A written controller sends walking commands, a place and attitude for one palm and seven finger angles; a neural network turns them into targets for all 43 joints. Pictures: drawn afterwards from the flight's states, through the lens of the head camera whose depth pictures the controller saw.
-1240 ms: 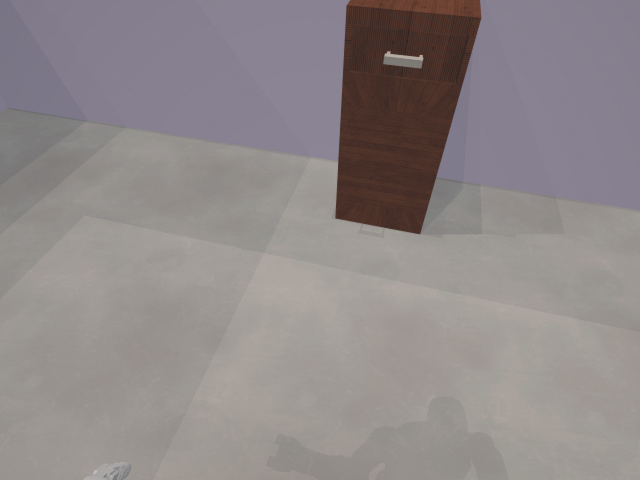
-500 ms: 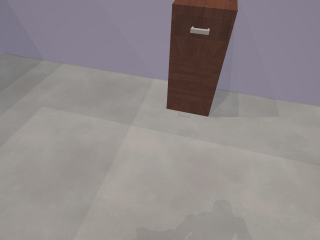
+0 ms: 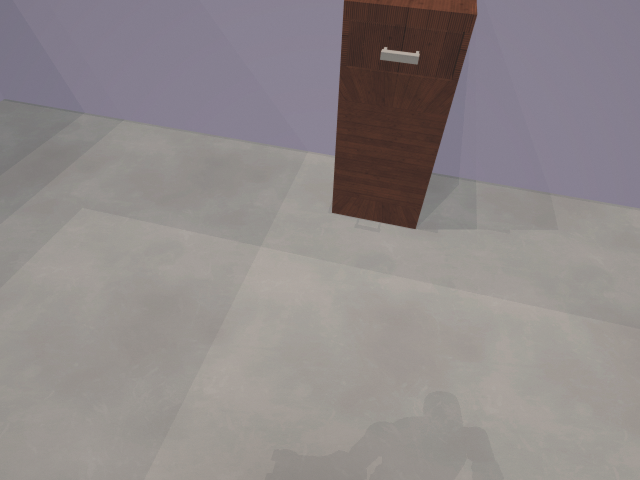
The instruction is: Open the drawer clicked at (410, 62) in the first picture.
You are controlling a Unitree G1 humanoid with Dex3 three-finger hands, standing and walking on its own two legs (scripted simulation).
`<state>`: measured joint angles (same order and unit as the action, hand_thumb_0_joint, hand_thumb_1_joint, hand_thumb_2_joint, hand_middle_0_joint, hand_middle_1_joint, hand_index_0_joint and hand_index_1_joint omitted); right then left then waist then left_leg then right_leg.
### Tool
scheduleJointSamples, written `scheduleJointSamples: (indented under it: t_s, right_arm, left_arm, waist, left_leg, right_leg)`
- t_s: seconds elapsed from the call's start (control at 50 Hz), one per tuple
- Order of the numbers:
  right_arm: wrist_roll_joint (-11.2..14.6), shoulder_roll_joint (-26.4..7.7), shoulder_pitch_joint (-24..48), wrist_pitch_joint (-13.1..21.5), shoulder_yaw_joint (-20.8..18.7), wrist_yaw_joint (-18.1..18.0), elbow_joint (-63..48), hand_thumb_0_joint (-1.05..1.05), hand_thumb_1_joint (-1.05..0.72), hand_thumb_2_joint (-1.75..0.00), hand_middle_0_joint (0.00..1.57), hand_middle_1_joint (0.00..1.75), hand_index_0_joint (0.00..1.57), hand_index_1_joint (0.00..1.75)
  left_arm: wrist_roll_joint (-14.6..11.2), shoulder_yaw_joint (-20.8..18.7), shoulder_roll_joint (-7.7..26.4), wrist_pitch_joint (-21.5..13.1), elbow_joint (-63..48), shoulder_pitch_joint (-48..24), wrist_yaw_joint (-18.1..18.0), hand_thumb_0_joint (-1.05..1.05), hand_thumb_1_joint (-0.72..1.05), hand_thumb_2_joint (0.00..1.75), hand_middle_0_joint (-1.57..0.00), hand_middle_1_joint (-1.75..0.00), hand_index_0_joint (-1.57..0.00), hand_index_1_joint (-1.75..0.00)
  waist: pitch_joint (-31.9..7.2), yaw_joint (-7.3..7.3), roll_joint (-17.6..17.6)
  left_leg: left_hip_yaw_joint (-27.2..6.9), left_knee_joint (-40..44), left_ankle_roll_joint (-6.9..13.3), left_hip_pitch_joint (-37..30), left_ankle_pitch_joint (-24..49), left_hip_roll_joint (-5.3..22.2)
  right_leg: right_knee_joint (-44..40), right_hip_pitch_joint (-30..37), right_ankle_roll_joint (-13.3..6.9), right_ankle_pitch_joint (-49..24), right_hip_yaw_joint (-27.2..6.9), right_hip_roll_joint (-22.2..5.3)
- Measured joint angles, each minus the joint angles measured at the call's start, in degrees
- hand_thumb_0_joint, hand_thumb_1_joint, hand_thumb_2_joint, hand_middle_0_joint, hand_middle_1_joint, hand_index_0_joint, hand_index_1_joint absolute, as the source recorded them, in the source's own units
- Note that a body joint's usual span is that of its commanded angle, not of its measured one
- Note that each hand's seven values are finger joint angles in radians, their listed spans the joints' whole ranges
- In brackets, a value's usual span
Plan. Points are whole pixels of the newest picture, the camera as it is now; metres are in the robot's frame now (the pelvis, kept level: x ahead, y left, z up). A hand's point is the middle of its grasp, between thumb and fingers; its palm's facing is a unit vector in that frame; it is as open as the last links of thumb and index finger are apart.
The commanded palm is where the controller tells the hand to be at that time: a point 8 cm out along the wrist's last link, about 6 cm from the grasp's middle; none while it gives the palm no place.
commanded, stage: look at it before walking up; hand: left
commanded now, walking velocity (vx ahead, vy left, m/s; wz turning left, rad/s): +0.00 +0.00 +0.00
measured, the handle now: (400, 54) +1.31 -0.17 -0.01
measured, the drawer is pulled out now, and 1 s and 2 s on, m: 0.00 0.00 0.00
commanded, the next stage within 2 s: walk to a spot facing it in 0.20 s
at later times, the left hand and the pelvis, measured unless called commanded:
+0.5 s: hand out of the picture +0.06 +0.23 -0.17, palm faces -0.05 -0.96 -0.27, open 7.4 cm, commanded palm none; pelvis +0.03 +0.00 -0.01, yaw -4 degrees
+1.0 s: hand out of the picture +0.16 +0.12 -0.17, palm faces -0.17 -0.97 -0.16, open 7.4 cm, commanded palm none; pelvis +0.18 -0.05 +0.00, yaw -15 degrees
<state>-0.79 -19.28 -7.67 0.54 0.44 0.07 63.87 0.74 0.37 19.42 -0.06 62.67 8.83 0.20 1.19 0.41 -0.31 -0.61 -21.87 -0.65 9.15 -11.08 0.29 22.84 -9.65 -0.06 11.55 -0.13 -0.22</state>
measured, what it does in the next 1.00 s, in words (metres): walks ahead, turning right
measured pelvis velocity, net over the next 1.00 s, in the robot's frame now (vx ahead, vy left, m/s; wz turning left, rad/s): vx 0.18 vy -0.05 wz -0.26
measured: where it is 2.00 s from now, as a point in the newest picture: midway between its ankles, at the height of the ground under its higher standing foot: (357, 389)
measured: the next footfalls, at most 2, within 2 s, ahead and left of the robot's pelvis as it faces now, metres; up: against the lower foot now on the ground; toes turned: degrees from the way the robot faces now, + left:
left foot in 1.14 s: +0.43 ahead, +0.03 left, +0.00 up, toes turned -9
right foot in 1.74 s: +0.52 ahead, -0.23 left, +0.00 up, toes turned -43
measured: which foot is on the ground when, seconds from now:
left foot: down 0.00-0.68, up 0.70-1.00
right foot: down 0.00-1.00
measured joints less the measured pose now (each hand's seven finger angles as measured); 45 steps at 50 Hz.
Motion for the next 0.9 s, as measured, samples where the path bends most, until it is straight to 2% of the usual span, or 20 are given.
scheduleJointSamples:
  t_s: [0.38,0.44,0.5,0.6,0.66,0.68,0.72,0.78,0.82,0.9]
  right_arm:
    - [-0.3,0.3,0.9,-0.3,0.2,-0.3,-0.3,0.01,-0.9,-0.89,0.21,0.3,0.2,0.3]
    - [-0.7,1.6,-0.6,-0.8,0.0,-0.2,-1.0,0.01,-0.9,-0.89,0.2,0.3,0.2,0.3]
    - [-0.8,3.1,-3.0,-0.8,-0.4,0.0,-2.0,0.01,-0.9,-0.89,0.2,0.3,0.2,0.3]
    - [-0.8,5.4,-7.0,0.7,-1.4,-0.2,-2.9,0.01,-0.9,-0.89,0.21,0.3,0.2,0.3]
    - [-0.9,5.4,-9.2,0.9,-1.9,-0.4,-2.5,0.01,-0.9,-0.89,0.21,0.3,0.2,0.3]
    - [-0.7,5.5,-10.0,0.6,-1.9,-0.4,-2.2,0.01,-0.9,-0.89,0.21,0.3,0.2,0.3]
    - [-0.6,5.6,-10.4,-0.5,-2.0,-0.2,-1.0,0.01,-0.9,-0.89,0.21,0.3,0.2,0.3]
    - [-0.7,6.0,-9.6,-0.9,-2.4,0.2,-0.3,0.01,-0.9,-0.89,0.2,0.3,0.2,0.3]
    - [-1.0,6.3,-8.2,-0.7,-2.6,0.4,-1.1,0.01,-0.9,-0.89,0.2,0.3,0.2,0.3]
    - [-1.0,7.1,-4.6,0.0,-3.2,0.7,-4.2,0.01,-0.9,-0.89,0.2,0.3,0.2,0.3]
  left_arm:
    - [0.0,-0.2,-0.1,0.2,-0.4,-0.1,-0.4,0.0,0.9,0.9,-0.2,-0.3,-0.2,-0.3]
    - [0.3,-0.5,-1.3,1.3,-0.9,2.3,0.1,0.0,0.91,0.9,-0.2,-0.3,-0.2,-0.3]
    - [0.5,-1.0,-2.6,2.0,-1.6,5.7,1.0,0.0,0.91,0.9,-0.2,-0.3,-0.2,-0.3]
    - [0.7,-2.1,-5.2,2.5,-2.2,9.4,2.1,0.01,0.91,0.9,-0.2,-0.3,-0.19,-0.3]
    - [0.6,-2.5,-6.9,1.4,-3.4,9.7,2.7,0.01,0.91,0.9,-0.2,-0.3,-0.2,-0.3]
    - [0.8,-2.6,-7.0,0.4,-4.1,9.8,2.7,0.01,0.91,0.9,-0.2,-0.3,-0.2,-0.3]
    - [0.5,-2.7,-7.8,-1.4,-4.6,9.6,1.7,0.01,0.91,0.9,-0.2,-0.3,-0.2,-0.3]
    - [0.3,-2.7,-9.0,-2.4,-4.6,11.1,0.6,0.0,0.91,0.9,-0.2,-0.3,-0.2,-0.3]
    - [0.5,-2.5,-9.7,-2.6,-3.9,12.5,0.2,0.0,0.91,0.89,-0.2,-0.3,-0.2,-0.3]
    - [0.7,-2.0,-11.1,-3.0,-2.0,15.2,0.0,0.0,0.91,0.89,-0.2,-0.3,-0.2,-0.3]
  waist:
    - [-0.4,0.49,-0.1]
    - [-1.6,0.95,-0.1]
    - [-2.5,1.06,-0.2]
    - [-1.3,0.8,-0.3]
    - [0.3,0.4,1.2]
    - [0.6,0.4,1.4]
    - [1.4,0.89,2.3]
    - [1.1,1.67,2.0]
    - [0.6,1.71,1.4]
    - [-0.3,1.05,0.8]
  left_leg:
    - [0.4,0.1,-0.1,-0.7,-0.7,0.2]
    - [1.8,-2.5,-0.1,-0.1,-3.2,0.8]
    - [3.4,-5.0,0.2,0.4,-6.0,1.4]
    - [7.4,-5.4,-0.7,-2.1,-8.7,2.8]
    - [8.3,-8.3,-2.1,-2.9,-11.5,4.8]
    - [8.4,-13.1,-1.7,-1.1,-13.6,5.7]
    - [5.6,-27.6,-0.9,4.8,-16.8,6.1]
    - [4.3,-40.7,-0.3,12.7,-13.0,5.4]
    - [4.7,-42.8,-0.8,17.0,-9.4,5.5]
    - [4.9,-40.3,-1.9,23.5,-3.3,6.2]
  right_leg:
    - [-0.3,0.6,0.0,0.4,-0.4,0.2]
    - [2.4,-0.7,-0.2,2.5,-1.7,0.8]
    - [7.2,-2.7,-0.9,8.0,-3.2,1.5]
    - [20.7,-9.0,-0.9,14.6,0.7,0.1]
    - [15.9,-9.0,-1.0,11.8,3.5,-0.8]
    - [13.6,-8.5,-1.5,7.9,3.9,-0.7]
    - [15.7,-8.6,-2.7,7.2,4.8,0.5]
    - [12.0,-4.8,-3.6,8.3,4.4,1.7]
    - [7.8,-2.1,-3.5,7.0,3.3,2.1]
    - [1.0,2.5,-3.4,5.4,0.9,2.7]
